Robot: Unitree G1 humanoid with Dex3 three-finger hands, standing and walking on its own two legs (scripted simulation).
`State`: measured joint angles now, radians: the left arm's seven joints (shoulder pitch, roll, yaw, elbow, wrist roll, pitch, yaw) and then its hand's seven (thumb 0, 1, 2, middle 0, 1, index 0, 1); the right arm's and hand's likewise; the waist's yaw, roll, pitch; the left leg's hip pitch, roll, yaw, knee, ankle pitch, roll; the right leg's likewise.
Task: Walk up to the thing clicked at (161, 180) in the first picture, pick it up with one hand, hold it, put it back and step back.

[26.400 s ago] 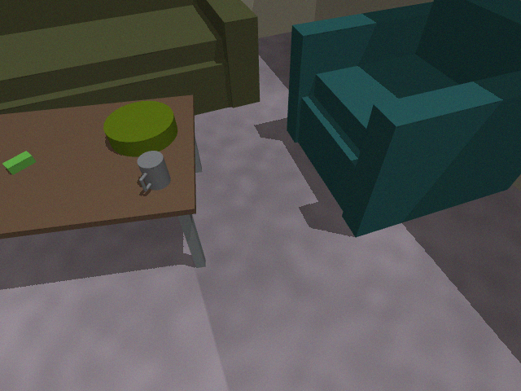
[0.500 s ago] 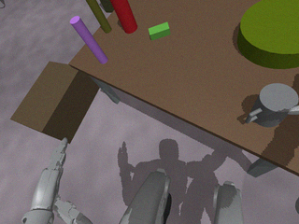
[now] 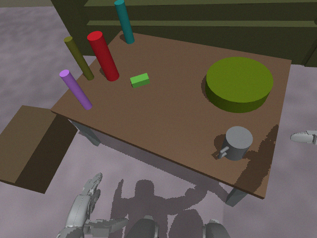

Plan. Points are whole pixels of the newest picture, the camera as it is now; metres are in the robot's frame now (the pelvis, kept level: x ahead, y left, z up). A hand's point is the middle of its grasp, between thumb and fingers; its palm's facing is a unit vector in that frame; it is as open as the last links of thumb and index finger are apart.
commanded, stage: home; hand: right
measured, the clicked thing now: (232, 146) +0.44 -0.18 -0.20
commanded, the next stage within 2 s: none
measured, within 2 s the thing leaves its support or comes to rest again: neither
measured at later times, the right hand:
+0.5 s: hand (260, 206) +0.22 -0.18 -0.03, palm faces +0.17 +0.96 -0.21, open 17.5 cm
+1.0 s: hand (253, 233) +0.16 -0.15 -0.03, palm faces +0.18 +0.95 -0.26, open 17.5 cm
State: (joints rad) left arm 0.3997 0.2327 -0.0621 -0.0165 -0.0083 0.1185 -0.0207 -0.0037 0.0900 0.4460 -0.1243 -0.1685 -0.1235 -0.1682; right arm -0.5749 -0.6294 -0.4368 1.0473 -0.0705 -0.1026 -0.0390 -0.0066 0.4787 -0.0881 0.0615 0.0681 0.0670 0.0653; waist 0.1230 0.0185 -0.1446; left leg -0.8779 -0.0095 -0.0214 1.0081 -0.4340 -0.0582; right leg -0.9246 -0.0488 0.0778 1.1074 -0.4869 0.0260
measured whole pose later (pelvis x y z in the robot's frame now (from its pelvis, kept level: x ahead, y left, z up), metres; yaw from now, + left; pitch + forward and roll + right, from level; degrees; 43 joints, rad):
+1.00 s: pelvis +0.00 +0.03 +0.02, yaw -2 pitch +6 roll +1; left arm 0.28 0.20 -0.02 0.48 -0.03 -0.07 0.14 0.02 0.90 0.90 -0.20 -0.30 -0.20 -0.30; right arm 0.47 -0.18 0.00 0.02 0.02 0.19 -0.14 -0.01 0.56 -0.04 0.06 0.05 0.06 0.05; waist 0.02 -0.02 -0.09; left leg -0.62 0.01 -0.01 0.95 -0.44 -0.03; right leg -0.63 -0.04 0.08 0.97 -0.45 0.05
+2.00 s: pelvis +0.01 +0.01 +0.02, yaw -2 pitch +6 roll +2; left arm 0.27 0.20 -0.02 0.51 -0.01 -0.12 0.16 0.02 0.90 0.90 -0.21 -0.31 -0.21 -0.30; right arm 0.46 -0.19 0.00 -0.02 0.01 0.29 -0.15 -0.01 0.57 -0.04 0.06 0.05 0.06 0.05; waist 0.02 -0.02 -0.10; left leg -0.58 0.01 -0.02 0.92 -0.45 -0.05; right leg -0.61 -0.04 0.07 0.98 -0.48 0.04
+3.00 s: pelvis +0.01 +0.01 +0.04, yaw -1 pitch -1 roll +0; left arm 0.22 0.35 0.04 0.88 0.05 -0.01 0.00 0.01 0.90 0.90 -0.20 -0.30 -0.21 -0.30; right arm 0.28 -0.35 -0.02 0.77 -0.05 0.01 -0.02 0.00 0.06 -0.52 0.18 0.25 0.18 0.25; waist 0.00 0.02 0.03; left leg -0.39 0.04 -0.06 0.79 -0.40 -0.05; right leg -0.39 -0.01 0.03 0.80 -0.40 0.01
